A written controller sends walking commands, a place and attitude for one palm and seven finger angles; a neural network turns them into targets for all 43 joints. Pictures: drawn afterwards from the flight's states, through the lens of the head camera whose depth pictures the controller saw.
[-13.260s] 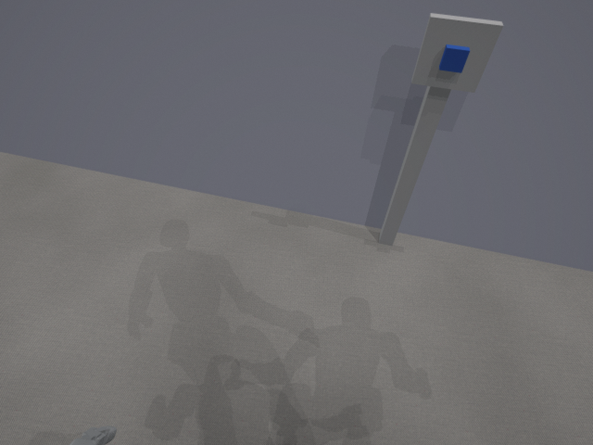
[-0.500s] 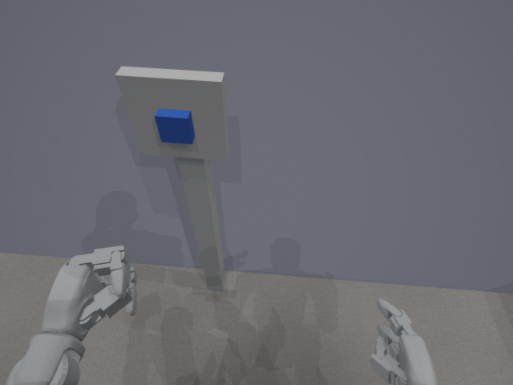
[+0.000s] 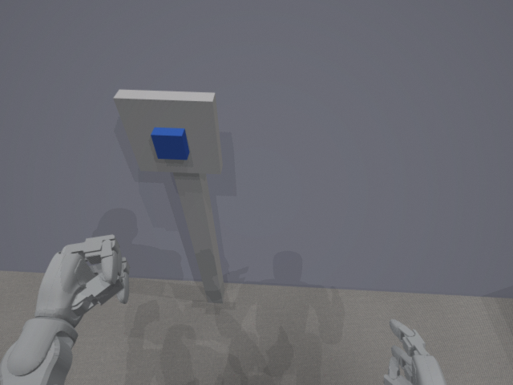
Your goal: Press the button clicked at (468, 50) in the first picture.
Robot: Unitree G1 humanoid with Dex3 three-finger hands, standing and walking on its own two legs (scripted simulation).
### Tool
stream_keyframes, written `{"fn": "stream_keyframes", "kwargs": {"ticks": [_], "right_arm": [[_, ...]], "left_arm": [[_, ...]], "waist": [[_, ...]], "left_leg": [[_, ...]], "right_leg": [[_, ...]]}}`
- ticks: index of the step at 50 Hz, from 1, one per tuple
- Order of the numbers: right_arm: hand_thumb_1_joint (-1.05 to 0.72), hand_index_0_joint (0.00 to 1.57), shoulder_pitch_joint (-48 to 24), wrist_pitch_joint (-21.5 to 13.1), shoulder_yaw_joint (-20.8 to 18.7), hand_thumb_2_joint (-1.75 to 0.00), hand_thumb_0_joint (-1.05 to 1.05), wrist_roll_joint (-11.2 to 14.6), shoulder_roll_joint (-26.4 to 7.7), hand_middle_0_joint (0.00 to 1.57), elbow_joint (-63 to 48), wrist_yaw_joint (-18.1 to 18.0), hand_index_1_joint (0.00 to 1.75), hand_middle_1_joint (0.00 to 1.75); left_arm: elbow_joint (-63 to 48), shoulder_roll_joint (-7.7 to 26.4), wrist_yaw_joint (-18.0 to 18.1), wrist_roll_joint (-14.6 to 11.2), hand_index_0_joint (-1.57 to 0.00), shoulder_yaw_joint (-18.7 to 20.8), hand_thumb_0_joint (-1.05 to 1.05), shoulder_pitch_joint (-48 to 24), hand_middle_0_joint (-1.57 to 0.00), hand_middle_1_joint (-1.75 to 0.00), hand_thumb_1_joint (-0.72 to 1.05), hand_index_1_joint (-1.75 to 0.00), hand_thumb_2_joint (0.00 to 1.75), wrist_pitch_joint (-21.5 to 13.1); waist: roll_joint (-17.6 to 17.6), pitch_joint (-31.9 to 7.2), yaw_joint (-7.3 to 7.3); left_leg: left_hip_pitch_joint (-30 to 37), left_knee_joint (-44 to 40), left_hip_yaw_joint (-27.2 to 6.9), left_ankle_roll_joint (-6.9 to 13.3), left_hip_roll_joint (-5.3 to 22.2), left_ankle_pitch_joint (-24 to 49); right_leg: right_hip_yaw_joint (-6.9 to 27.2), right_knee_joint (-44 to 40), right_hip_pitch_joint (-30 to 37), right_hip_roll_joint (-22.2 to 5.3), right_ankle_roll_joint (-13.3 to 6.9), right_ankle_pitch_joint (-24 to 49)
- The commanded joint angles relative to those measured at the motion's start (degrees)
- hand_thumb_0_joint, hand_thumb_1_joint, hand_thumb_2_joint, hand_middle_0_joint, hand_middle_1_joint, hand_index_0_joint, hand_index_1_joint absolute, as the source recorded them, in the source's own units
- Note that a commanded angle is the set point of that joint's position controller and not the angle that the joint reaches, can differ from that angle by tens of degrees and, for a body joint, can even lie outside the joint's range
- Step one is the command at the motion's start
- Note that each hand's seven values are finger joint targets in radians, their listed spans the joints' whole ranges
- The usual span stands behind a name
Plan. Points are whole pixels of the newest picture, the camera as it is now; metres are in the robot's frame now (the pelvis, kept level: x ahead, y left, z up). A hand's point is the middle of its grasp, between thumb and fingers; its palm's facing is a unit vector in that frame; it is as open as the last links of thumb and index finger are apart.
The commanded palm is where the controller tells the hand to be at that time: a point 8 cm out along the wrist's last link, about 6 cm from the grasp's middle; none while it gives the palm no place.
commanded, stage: raise the hand and make a fist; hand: left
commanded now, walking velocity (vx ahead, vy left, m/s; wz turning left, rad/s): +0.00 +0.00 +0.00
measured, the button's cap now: (171, 142) +0.52 +0.21 +0.10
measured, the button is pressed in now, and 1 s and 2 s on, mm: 0 0 0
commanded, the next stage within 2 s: aim a knuckle at the button in 0.18 s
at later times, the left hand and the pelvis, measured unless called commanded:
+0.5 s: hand (122, 273) +0.24 +0.21 +0.09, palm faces +0.03 -1.00 -0.04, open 3.1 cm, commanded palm +0.23 +0.26 +0.09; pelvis -0.02 +0.00 +0.00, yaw +1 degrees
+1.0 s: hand (156, 221) +0.34 +0.19 +0.08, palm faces +0.00 -1.00 -0.02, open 3.1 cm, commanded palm +0.32 +0.24 +0.08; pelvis -0.01 +0.00 +0.00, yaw -1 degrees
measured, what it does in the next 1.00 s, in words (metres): stands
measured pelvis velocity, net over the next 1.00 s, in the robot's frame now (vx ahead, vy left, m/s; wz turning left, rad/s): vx -0.01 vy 0.00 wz -0.02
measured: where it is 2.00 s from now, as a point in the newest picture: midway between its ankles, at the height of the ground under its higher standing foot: outside the picture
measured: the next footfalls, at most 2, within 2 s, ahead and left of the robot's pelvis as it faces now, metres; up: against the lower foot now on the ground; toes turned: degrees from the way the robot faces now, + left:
none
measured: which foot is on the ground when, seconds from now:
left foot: down 0.00-1.00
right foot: down 0.00-1.00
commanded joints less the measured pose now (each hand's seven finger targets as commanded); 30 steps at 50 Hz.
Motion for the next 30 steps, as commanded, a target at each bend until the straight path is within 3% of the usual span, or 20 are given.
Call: {"fn": "stream_keyframes", "kwargs": {"ticks": [1,2,5,8,10,12,14,16,17,21,23,25,26,27,28,30], "right_arm": [[-0.90,0.20,-4.8,-3.8,-2.4,-0.90,0.00,-0.1,-5.9,0.20,-9.0,-0.2,0.30,0.30],[-0.90,0.20,-5.1,-3.8,-2.3,-0.90,0.00,-0.1,-6.1,0.20,-8.9,-0.2,0.30,0.30],[-0.90,0.20,-5.1,-4.2,-2.3,-0.90,0.00,0.0,-5.8,0.20,-8.8,-0.3,0.30,0.30],[-0.90,0.20,-5.2,-4.3,-2.2,-0.90,0.00,-0.1,-6.0,0.20,-8.6,-0.5,0.30,0.30],[-0.90,0.20,-5.4,-4.5,-2.2,-0.90,0.00,0.0,-6.0,0.20,-8.4,-0.7,0.30,0.30],[-0.90,0.20,-5.5,-4.6,-2.0,-0.90,0.00,-0.1,-6.1,0.20,-8.3,-0.7,0.30,0.30],[-0.90,0.20,-5.7,-4.7,-2.0,-0.90,0.00,0.0,-6.0,0.20,-8.3,-0.8,0.30,0.30],[-0.90,0.20,-5.6,-4.7,-1.9,-0.90,0.00,0.0,-6.1,0.20,-7.7,-1.0,0.30,0.30],[-0.90,0.20,-5.6,-4.7,-1.8,-0.90,0.00,-0.1,-6.2,0.20,-7.2,-1.1,0.30,0.30],[-0.90,0.20,-5.6,-4.6,-1.9,-0.90,0.00,0.2,-6.4,0.20,-6.2,-1.8,0.30,0.30],[-0.90,0.20,-5.6,-4.3,-2.0,-0.90,0.00,0.2,-6.6,0.20,-6.1,-2.0,0.30,0.30],[-0.90,0.20,-5.6,-4.3,-1.9,-0.90,0.00,0.1,-6.3,0.20,-6.1,-2.0,0.30,0.30],[-0.90,0.20,-5.2,-4.4,-2.0,-0.90,0.00,0.1,-6.2,0.20,-5.9,-1.9,0.30,0.30],[-0.90,0.20,-4.9,-4.2,-1.9,-0.90,0.00,-0.1,-6.5,0.20,-6.1,-1.8,0.30,0.30],[-0.90,0.20,-4.7,-3.9,-2.1,-0.90,0.00,0.0,-6.6,0.20,-5.8,-1.7,0.30,0.30],[-0.90,0.20,-4.4,-3.4,-2.2,-0.90,0.00,0.0,-6.5,0.20,-5.8,-1.5,0.30,0.30]], "left_arm": [[-12.0,8.7,1.3,-0.6,-1.30,5.4,0.00,-6.8,-1.30,-1.50,0.90,-1.50,0.90,-5.1],[-11.9,9.0,1.3,-0.6,-1.30,5.2,0.00,-7.3,-1.30,-1.50,0.90,-1.50,0.90,-5.3],[-12.9,8.8,1.4,-0.1,-1.30,4.7,0.00,-8.0,-1.30,-1.50,0.90,-1.50,0.90,-5.7],[-12.0,8.5,0.9,-0.3,-1.30,4.4,0.00,-8.0,-1.30,-1.50,0.90,-1.50,0.90,-5.7],[-11.3,8.3,0.6,-0.5,-1.30,4.5,0.00,-8.0,-1.30,-1.50,0.90,-1.50,0.90,-5.6],[-10.9,8.5,0.3,-0.9,-1.30,4.4,0.00,-8.3,-1.30,-1.50,0.90,-1.50,0.90,-5.4],[-11.1,8.6,0.2,-0.7,-1.30,4.6,0.00,-8.7,-1.30,-1.50,0.90,-1.50,0.90,-5.4],[-10.4,7.9,0.5,-0.2,-1.30,3.2,0.00,-13.2,-1.30,-1.50,0.90,-1.50,0.90,-5.5],[-9.3,8.0,0.6,-0.3,-1.30,2.7,0.00,-16.1,-1.30,-1.50,0.90,-1.50,0.90,-5.5],[-4.0,9.1,0.4,0.4,-1.30,3.1,0.00,-22.3,-1.30,-1.50,0.90,-1.50,0.90,-5.5],[-1.9,10.5,0.2,0.5,-1.30,4.0,0.00,-24.9,-1.30,-1.50,0.90,-1.50,0.90,-5.6],[-1.3,9.9,0.3,0.9,-1.30,3.1,0.00,-27.7,-1.30,-1.50,0.90,-1.50,0.90,-5.9],[-0.4,9.4,0.4,1.0,-1.30,3.0,0.00,-27.5,-1.30,-1.50,0.90,-1.50,0.90,-5.9],[1.6,9.4,0.4,0.8,-1.30,3.0,0.00,-27.0,-1.30,-1.50,0.90,-1.50,0.90,-5.7],[3.3,10.0,0.6,0.9,-1.30,3.7,0.00,-27.6,-1.30,-1.50,0.90,-1.50,0.90,-5.6],[4.7,9.6,1.1,1.3,-1.30,3.4,0.00,-29.4,-1.30,-1.50,0.90,-1.50,0.90,-5.5]], "waist": [[0.0,-5.6,0.40],[-1.5,-4.9,0.19],[3.1,-6.1,0.38],[-0.6,-5.8,0.08],[0.4,-5.5,0.17],[-1.4,-4.9,0.09],[0.2,-5.1,0.24],[0.5,-4.1,-0.72],[-1.5,-3.1,-1.36],[0.6,-4.1,-1.44],[-0.7,-5.8,-1.26],[2.6,-8.1,-0.95],[2.4,-8.9,-0.80],[-1.2,-8.7,-0.82],[-1.8,-8.6,-0.79],[0.2,-8.9,-0.71]], "left_leg": [[-1.7,-7.9,0.0,1.1,-3.1,15.8],[-2.3,-7.8,-0.1,1.3,-3.1,15.0],[-0.9,-8.1,0.2,1.2,-3.2,14.7],[-1.5,-8.0,0.0,1.4,-3.1,14.2],[-1.6,-8.1,0.1,1.3,-3.2,13.5],[-2.1,-8.0,-0.2,1.4,-3.1,13.1],[-1.8,-8.2,-0.1,1.3,-3.2,13.0],[-1.7,-8.3,-0.3,1.3,-3.1,11.7],[-2.3,-8.1,-0.5,1.4,-3.1,10.8],[-2.1,-8.3,-0.6,1.3,-3.2,8.8],[-2.4,-8.0,-0.5,1.3,-3.1,9.1],[-1.0,-8.3,-0.5,1.1,-3.2,11.2],[-0.2,-8.2,-0.4,1.1,-3.2,13.0],[-1.5,-8.1,-0.6,1.1,-3.1,13.5],[-1.9,-8.2,-0.6,1.1,-3.0,13.6],[-1.3,-8.4,-0.2,0.8,-3.0,14.8]], "right_leg": [[-0.5,-5.1,7.4,3.3,-2.1,11.4],[-0.2,-5.5,7.5,3.4,-2.1,10.2],[-0.1,-5.5,7.3,3.1,-2.3,9.8],[0.0,-5.8,7.4,3.3,-2.0,9.5],[0.1,-6.1,7.4,3.1,-2.1,8.7],[0.3,-6.3,7.5,3.3,-2.1,8.0],[0.3,-6.2,7.2,3.1,-2.0,7.9],[-0.1,-6.2,5.4,3.2,-1.9,6.5],[0.3,-6.5,4.9,3.4,-1.9,5.1],[0.7,-6.7,3.9,2.9,-2.0,2.4],[1.2,-6.7,4.9,2.9,-2.0,2.3],[0.9,-5.7,5.7,2.8,-2.3,5.3],[0.6,-5.3,6.1,2.8,-2.3,7.8],[0.6,-5.1,6.9,3.1,-2.2,8.5],[0.6,-5.0,6.7,3.0,-2.1,8.9],[0.3,-4.6,6.3,2.9,-2.2,10.5]]}}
